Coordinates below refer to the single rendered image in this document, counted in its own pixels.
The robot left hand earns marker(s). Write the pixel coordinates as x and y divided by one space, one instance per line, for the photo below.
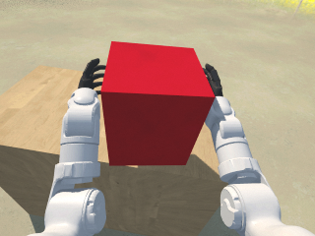
88 77

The left robot forearm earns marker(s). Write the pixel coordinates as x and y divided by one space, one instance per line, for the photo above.
78 159

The robot right hand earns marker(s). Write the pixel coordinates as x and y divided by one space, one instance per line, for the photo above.
213 79

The robot right upper arm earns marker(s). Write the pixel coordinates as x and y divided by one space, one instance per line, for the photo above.
252 209

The carton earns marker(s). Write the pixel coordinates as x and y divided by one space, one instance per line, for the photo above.
155 100

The pedestal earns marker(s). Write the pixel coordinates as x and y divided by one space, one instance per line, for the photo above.
150 200

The robot left upper arm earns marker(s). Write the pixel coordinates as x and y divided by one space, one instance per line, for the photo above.
75 212

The right robot forearm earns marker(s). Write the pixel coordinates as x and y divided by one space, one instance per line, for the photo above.
236 163

